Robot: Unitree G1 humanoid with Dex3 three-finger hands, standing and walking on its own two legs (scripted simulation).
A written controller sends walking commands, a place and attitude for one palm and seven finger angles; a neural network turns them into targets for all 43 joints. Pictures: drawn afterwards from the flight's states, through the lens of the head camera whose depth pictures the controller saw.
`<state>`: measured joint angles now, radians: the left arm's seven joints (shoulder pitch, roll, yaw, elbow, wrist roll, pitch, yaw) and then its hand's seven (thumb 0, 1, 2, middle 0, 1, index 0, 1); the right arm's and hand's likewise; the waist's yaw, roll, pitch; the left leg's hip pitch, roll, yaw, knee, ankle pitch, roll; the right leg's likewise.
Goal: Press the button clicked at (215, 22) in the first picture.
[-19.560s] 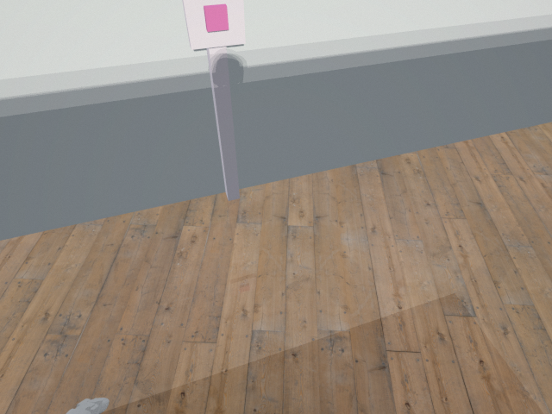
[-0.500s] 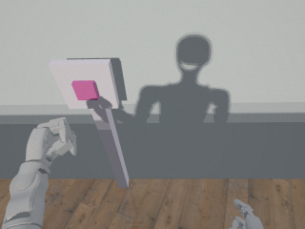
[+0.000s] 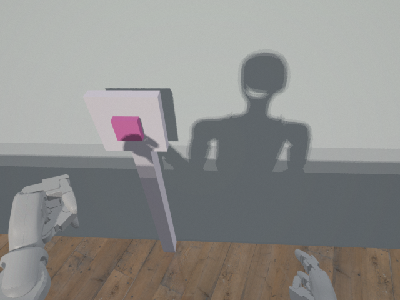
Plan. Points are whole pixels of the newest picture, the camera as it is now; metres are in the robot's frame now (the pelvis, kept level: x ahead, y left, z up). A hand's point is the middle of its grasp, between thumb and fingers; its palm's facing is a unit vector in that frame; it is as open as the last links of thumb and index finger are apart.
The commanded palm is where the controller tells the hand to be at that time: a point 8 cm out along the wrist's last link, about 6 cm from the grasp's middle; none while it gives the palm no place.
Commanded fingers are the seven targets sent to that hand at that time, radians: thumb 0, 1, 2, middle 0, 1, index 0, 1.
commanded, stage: draw the hand back to the body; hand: left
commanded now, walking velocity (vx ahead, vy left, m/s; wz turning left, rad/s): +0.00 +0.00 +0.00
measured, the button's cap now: (128, 128) +0.49 +0.25 +0.09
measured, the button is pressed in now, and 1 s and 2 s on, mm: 0 0 0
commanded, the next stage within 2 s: step back with the hand held close in 0.52 s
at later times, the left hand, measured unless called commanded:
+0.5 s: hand (59, 218) +0.19 +0.24 +0.16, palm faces +0.43 -0.83 -0.37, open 3.1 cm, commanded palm +0.13 +0.28 +0.17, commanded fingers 0.00 0.90 0.90 -1.30 -1.50 -1.30 -1.50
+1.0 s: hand (51, 226) +0.17 +0.25 +0.15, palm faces +0.28 -0.83 -0.49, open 3.1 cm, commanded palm +0.11 +0.29 +0.17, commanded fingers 0.00 0.90 0.90 -1.30 -1.50 -1.30 -1.50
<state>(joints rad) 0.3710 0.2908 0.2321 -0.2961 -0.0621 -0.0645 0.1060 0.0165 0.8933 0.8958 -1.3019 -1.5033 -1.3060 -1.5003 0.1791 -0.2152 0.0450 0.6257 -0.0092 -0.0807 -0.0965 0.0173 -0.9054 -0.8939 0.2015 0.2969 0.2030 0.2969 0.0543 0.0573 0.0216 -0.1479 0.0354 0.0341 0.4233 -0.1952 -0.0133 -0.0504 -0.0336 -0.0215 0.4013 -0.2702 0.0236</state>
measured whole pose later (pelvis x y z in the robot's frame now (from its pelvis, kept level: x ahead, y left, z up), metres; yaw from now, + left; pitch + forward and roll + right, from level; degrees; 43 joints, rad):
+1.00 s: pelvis -0.02 +0.02 +0.00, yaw -2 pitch +0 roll -1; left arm 0.63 0.39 0.35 -0.56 -0.05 -0.14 0.11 0.01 0.89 0.89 -1.30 -1.50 -1.31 -1.50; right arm 0.17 -0.23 -0.01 0.51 0.01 0.04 -0.09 0.02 -0.91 -0.89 0.20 0.30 0.20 0.30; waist 0.00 0.03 0.03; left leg -0.30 0.04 0.06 0.47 -0.17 0.01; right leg -0.21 -0.03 0.01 0.44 -0.23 0.05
